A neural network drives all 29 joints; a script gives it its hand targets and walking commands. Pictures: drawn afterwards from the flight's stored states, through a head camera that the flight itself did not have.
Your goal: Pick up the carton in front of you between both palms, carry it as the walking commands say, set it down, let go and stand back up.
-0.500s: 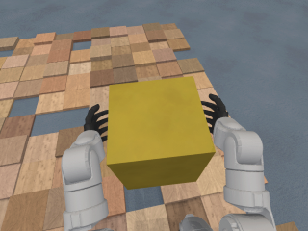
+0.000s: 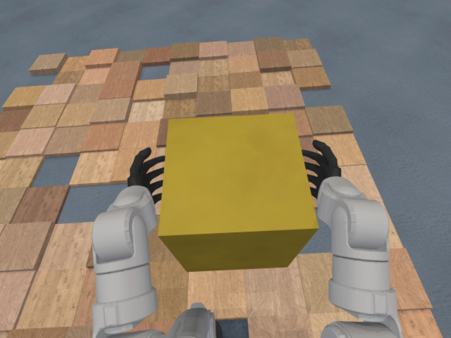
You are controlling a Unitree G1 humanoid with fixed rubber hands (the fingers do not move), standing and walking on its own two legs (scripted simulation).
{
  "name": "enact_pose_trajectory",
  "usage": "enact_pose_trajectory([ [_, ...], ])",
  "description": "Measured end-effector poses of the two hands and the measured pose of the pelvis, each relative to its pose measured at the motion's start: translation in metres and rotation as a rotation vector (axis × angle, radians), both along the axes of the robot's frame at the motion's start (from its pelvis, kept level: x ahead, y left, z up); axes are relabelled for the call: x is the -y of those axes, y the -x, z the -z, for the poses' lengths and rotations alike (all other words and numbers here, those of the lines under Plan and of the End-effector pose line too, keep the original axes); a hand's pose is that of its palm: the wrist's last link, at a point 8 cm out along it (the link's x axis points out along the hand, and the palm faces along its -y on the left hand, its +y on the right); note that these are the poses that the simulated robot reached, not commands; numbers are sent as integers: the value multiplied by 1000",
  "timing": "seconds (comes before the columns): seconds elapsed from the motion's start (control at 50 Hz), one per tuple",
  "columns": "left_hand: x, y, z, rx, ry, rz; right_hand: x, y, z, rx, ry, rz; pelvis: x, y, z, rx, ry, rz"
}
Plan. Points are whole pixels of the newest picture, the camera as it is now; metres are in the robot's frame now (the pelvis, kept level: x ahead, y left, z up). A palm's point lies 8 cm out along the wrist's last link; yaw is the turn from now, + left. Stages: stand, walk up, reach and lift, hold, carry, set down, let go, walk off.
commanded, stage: carry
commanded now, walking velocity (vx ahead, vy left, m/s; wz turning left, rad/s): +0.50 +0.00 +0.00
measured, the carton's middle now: (234, 201) +0.35 +0.01 +0.02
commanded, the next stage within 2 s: none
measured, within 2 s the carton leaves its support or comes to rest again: neither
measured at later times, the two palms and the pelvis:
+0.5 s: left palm (151, 81) +0.60 +0.19 +0.12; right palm (284, 59) +0.65 -0.11 +0.13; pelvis +0.30 -0.01 +0.02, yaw +1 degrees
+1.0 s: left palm out of the picture +1.02 +0.17 +0.17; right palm out of the picture +1.00 -0.13 +0.19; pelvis +0.66 +0.05 +0.02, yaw +1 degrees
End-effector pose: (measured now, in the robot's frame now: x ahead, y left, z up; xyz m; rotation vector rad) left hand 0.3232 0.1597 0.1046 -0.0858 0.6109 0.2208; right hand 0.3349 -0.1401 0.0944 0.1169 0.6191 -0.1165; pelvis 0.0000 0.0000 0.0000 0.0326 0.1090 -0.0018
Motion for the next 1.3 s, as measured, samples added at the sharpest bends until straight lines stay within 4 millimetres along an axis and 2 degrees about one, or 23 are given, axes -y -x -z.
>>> enact_pose_trajectory([
  [0.06, -4, -50, 4, 33, 7, 20, -3, -46, -1, 34, 28, 6, -5, -49, 12, 8, 6, 2],
  [0.1, -5, -82, 12, 14, 26, 34, -5, -75, 0, 15, 61, 10, -6, -79, 12, 11, -39, -9],
  [0.18, 4, -138, 22, -29, 25, 93, 4, -117, 5, -29, 74, 59, -12, -117, 9, 0, -2, -5],
  [0.28, 23, -189, 22, -51, 76, 106, 23, -152, 5, -52, 52, 127, -11, -164, -3, 6, 22, -11],
  [0.34, 24, -215, 7, 0, 68, 76, 24, -188, -6, -2, 23, 110, -4, -196, -5, 28, 57, -23],
  [0.38, 15, -230, -1, 24, 58, 25, 16, -219, -14, 21, 31, 50, 3, -222, -6, 33, 66, -29],
  [0.46, -14, -258, -12, -3, 38, -68, -16, -283, -30, 0, 34, -69, 9, -275, -17, 18, 56, -12],
  [0.52, -35, -290, -24, -17, 16, -113, -40, -329, -40, -9, 45, -115, 8, -315, -26, 16, 49, -31],
  [0.58, -51, -337, -40, 2, 9, -119, -56, -376, -50, 12, 49, -129, -1, -360, -30, 14, 44, -37],
  [0.66, -58, -419, -52, 39, 9, -55, -59, -436, -59, 49, 71, -77, -21, -433, -22, 44, 55, -51],
  [0.72, -49, -477, -54, 41, 14, 22, -49, -473, -62, 48, 94, -19, -32, -475, -19, 44, 36, -42],
  [0.78, -31, -526, -54, 7, 25, 91, -31, -501, -64, 9, 98, 53, -43, -512, -26, 31, 47, -22],
  [0.84, -18, -573, -60, 23, 49, 133, -18, -535, -75, 24, 87, 113, -50, -547, -30, 23, 55, -9],
  [0.92, -8, -637, -69, 70, 61, 152, -9, -595, -91, 70, 83, 142, -52, -597, -31, 9, 62, -12],
  [0.98, -7, -681, -67, 73, 62, 141, -7, -645, -94, 74, 76, 135, -50, -641, -27, 4, 63, -18],
  [1.06, -9, -743, -53, 56, 61, 104, -9, -718, -82, 57, 65, 107, -43, -710, -13, 8, 62, -15],
  [1.12, -15, -789, -40, 12, 28, 74, -14, -775, -61, 13, 41, 74, -40, -759, -6, -2, 103, 3],
  [1.16, -25, -817, -27, 7, 29, 28, -25, -814, -45, 11, 43, 18, -33, -787, 9, -6, 41, -35],
  [1.22, -48, -841, 1, -35, 17, -54, -50, -863, -15, -29, 18, -54, -32, -825, 16, -26, 71, -42],
  [1.3, -79, -868, 37, -126, 50, -129, -84, -909, 25, -124, -1, -104, -37, -877, 12, -22, 48, -20],
])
